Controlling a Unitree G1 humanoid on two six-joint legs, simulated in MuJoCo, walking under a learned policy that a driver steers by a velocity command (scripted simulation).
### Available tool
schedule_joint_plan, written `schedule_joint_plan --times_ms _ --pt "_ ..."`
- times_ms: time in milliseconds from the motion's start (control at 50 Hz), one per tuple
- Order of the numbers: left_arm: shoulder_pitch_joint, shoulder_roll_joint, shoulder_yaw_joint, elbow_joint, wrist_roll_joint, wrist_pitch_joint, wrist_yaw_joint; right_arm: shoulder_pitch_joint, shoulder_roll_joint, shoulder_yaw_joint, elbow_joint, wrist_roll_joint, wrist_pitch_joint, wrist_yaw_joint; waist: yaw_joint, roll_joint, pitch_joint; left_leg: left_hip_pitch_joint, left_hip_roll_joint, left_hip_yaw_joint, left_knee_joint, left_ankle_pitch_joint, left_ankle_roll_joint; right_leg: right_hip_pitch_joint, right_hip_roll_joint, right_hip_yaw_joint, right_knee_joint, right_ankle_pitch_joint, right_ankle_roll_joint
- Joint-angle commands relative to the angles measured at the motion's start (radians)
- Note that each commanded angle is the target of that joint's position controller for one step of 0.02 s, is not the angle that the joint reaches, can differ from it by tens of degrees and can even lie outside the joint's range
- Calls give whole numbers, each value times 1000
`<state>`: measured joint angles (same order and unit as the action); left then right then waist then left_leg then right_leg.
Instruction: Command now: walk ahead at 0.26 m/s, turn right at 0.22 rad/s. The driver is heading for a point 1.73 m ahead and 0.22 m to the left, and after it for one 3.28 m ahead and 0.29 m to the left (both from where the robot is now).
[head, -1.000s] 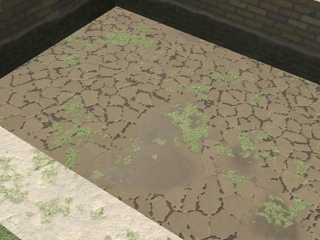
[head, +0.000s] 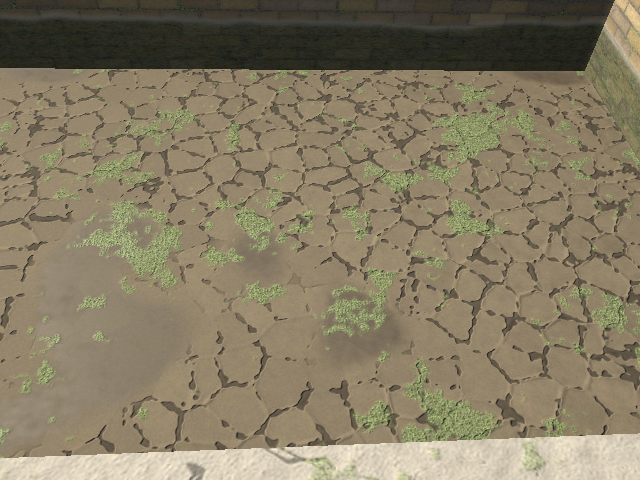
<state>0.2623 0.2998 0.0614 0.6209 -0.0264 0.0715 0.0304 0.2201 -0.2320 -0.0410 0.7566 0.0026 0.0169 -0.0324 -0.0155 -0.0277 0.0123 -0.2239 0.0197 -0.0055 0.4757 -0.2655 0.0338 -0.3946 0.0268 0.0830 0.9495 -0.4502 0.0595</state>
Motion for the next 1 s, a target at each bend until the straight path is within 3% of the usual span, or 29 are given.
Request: schedule_joint_plan --times_ms 20,40,80,100,120,140,160,180,200,260,320,400,500,540,560,580,600,620,640,660,680,700,740,780,860,920,940,960,1000 --pt "-103 34 -10 -97 -7 -53 -7 10 -212 -50 -61 13 -7 0 -48 226 19 24 202 -257 -234 -248 210 -12 -9 -102 -234 -64 -29" --pt "-82 42 -8 -84 -9 -64 -9 15 -213 -47 -63 21 -7 3 -43 219 27 -13 207 -260 -235 -238 214 42 -7 -118 -304 -8 -48" --pt "24 28 -7 -31 -1 -81 -14 -7 -189 -32 -68 39 -5 11 20 176 35 -113 198 -242 -200 -207 195 226 4 -153 -518 228 -98" --pt "94 31 -5 -6 11 -84 -13 -12 -157 -20 -66 34 -12 14 55 150 4 -170 168 -209 -135 -159 159 345 -4 -117 -540 240 -111" --pt "180 64 3 8 16 -88 -9 -31 -74 5 -79 16 -26 21 84 23 -56 -276 90 -113 83 -148 86 492 -130 67 -556 280 -134" --pt "208 183 31 -3 17 -82 -17 -34 -34 19 -128 7 -52 26 65 -244 -65 -459 -24 24 291 -248 20 521 -319 370 -628 219 -238" --pt "223 181 36 -1 21 -93 -28 -109 -128 -10 -151 31 -65 20 107 -193 19 -579 -12 -25 444 -316 0 448 -397 531 -725 8 -351" --pt "189 132 19 -2 28 -107 -30 -135 -160 -27 -156 47 -70 21 87 -128 94 -667 18 -59 554 -263 4 432 -385 507 -731 -66 -356" --pt "170 96 7 -5 29 -117 -29 -105 -145 -28 -135 40 -68 24 71 -114 93 -693 36 -67 607 -194 8 443 -339 438 -720 -86 -329" --pt "157 64 -5 -4 34 -120 -22 -45 -124 -31 -100 19 -70 41 45 -111 62 -658 62 -56 594 13 0 406 -252 272 -728 113 -286" --pt "176 60 -2 21 33 -115 -14 -73 -83 -16 -87 8 -74 53 51 -78 62 -577 60 -15 456 165 -21 340 -212 150 -728 317 -284" --pt "246 80 3 82 10 -110 -8 -197 -32 9 -130 12 -84 63 88 -83 89 -458 29 26 255 290 -15 273 -212 73 -664 487 -274" --pt "262 130 28 110 -6 -93 -6 -147 -95 -12 -134 14 -84 81 53 -82 83 -288 -8 30 152 181 36 240 -263 103 -591 529 -252" --pt "222 131 26 101 -20 -87 2 16 -136 -39 -93 7 -85 70 -42 -75 -16 -48 -63 70 99 166 72 247 -206 63 -408 790 -213" --pt "204 120 20 92 -21 -91 6 188 -188 -59 -53 -3 -86 64 -121 -33 -123 198 12 -14 114 257 116 131 -135 12 -161 730 -162" --pt "354 -8 -14 90 -2 -108 6 316 -287 -78 -38 -12 -84 66 -88 193 -324 515 308 -482 44 160 297 -141 27 -9 325 184 -73" --pt "336 17 -13 88 -20 -117 2 307 -207 -58 -31 3 -72 74 -95 301 -385 486 366 -765 -175 -173 332 -264 80 113 470 -124 -66" --pt "209 86 10 50 -43 -113 10 195 -143 -38 -52 7 -68 65 -76 230 -167 320 345 -662 -210 -277 279 -361 23 98 494 -77 -70" --pt "133 103 10 27 -38 -106 20 147 -116 -29 -60 -3 -61 58 -66 157 -85 211 315 -553 -204 -229 256 -366 -12 56 504 -38 -65" --pt "123 104 13 29 -9 -94 31 111 -112 -25 -62 -32 -55 56 -36 95 -37 90 284 -466 -211 -128 234 -327 -29 48 474 20 -59" --pt "140 101 18 22 9 -77 36 45 -101 -19 -81 -54 -55 55 17 118 -23 -26 239 -373 -202 -10 202 -249 -58 55 431 92 -59" --pt "166 77 11 31 18 -64 34 5 -86 -9 -89 -61 -54 50 49 136 -23 -104 206 -308 -205 30 192 -188 -72 51 402 112 -56" --pt "190 45 0 38 16 -44 35 38 -75 -1 -67 -45 -56 48 66 131 -23 -131 184 -275 -229 -6 201 -168 -79 42 325 93 -47" --pt "142 47 -5 20 17 -45 36 63 -107 -8 -50 -31 -66 39 63 113 -3 -106 189 -287 -248 -60 212 -218 -94 46 208 162 -46" --pt "-6 21 -35 -29 24 -72 23 88 -147 -21 -41 -25 -52 17 10 107 17 -30 183 -251 -219 -24 190 -254 -128 29 -78 341 -47" --pt "-70 26 -42 -62 15 -86 -7 119 -173 -21 -23 -22 -34 14 -20 111 29 -40 181 -241 -214 -68 181 -210 -116 2 -162 338 -50" --pt "-102 13 -51 -82 17 -90 -17 116 -157 -16 -35 -18 -23 14 -35 106 32 -43 174 -225 -202 -61 181 -187 -112 -21 -201 358 -45" --pt "-67 -12 -62 -64 35 -92 -25 128 -129 -5 -8 -39 -12 15 -21 100 4 -132 139 -158 -143 53 188 -61 -108 -48 -175 386 -42" --pt "-8 3 -61 -71 86 -81 -32 73 -140 2 -28 -52 6 12 28 141 -12 -141 124 -113 -56 373 175 60 -46 -92 -220 344 -49"
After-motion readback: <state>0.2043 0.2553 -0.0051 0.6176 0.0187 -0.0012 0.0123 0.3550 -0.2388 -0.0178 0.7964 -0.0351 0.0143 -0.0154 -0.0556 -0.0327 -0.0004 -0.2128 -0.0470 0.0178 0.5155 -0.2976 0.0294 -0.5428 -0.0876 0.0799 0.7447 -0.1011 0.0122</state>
